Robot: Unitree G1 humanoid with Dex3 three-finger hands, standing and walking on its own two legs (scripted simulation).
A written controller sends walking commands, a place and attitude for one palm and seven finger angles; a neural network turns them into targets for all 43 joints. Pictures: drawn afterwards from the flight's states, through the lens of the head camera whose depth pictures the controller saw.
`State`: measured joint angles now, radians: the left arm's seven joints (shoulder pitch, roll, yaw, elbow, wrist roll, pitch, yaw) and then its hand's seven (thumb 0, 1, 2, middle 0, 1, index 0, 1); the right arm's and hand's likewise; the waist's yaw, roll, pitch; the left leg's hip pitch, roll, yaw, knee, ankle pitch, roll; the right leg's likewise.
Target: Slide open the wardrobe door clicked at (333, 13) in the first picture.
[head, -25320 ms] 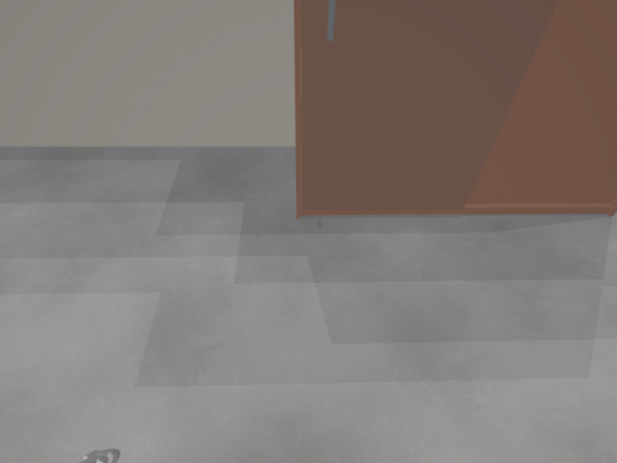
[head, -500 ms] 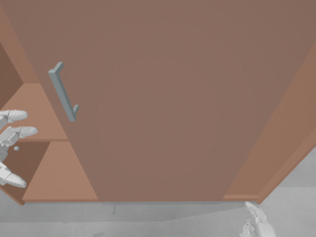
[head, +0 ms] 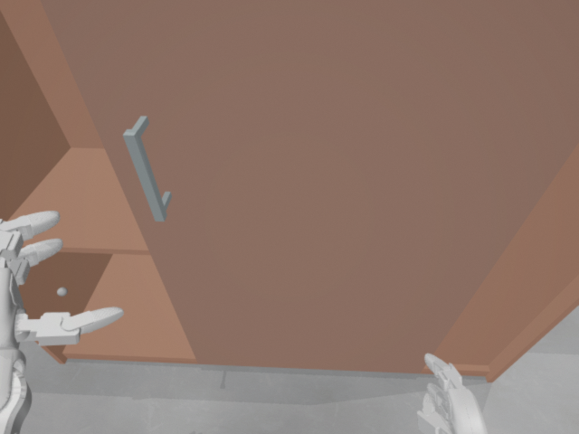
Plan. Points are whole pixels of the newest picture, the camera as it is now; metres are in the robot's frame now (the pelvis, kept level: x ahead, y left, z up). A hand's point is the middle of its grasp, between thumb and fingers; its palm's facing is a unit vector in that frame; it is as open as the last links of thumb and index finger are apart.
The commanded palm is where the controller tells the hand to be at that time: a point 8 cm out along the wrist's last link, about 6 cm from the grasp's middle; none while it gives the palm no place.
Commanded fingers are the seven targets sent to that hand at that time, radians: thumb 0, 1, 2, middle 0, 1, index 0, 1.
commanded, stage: draw the hand back to the body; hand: left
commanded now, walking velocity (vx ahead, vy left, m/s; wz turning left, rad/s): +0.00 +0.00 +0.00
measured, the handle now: (151, 172) +0.44 +0.30 +0.13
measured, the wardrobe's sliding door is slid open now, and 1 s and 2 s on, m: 0.48 0.48 0.48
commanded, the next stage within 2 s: step back with the hand held close in 0.80 s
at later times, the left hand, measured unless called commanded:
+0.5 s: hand (111, 279) +0.21 +0.23 +0.17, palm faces +0.42 -0.82 -0.38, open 8.1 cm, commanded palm +0.17 +0.27 +0.18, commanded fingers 0.00 0.90 0.90 -0.20 -0.30 -0.20 -0.30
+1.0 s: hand (119, 273) +0.22 +0.22 +0.17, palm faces +0.44 -0.80 -0.42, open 7.5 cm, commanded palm +0.17 +0.26 +0.18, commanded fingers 0.00 0.90 0.90 -0.20 -0.30 -0.20 -0.30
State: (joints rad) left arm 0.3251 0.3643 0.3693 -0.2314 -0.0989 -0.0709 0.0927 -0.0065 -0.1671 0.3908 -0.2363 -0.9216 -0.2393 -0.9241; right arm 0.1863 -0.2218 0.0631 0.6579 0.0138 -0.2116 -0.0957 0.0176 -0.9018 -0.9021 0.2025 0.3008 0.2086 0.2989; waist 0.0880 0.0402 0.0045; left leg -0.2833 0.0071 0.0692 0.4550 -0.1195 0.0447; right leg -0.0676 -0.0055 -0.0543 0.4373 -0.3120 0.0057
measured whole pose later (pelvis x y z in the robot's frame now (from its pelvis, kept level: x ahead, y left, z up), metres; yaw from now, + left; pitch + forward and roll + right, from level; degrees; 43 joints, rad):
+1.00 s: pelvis +0.03 -0.04 +0.00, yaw +0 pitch -3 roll +0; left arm 0.45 0.38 0.36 -0.39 -0.09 -0.10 0.08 0.02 0.88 0.90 -0.21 -0.30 -0.21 -0.30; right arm 0.16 -0.24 0.02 0.63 0.00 -0.05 -0.09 0.02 -0.90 -0.90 0.20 0.30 0.21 0.30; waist 0.08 0.06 0.00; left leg -0.22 0.05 0.05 0.43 -0.14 0.01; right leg 0.03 0.05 -0.06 0.33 -0.30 -0.04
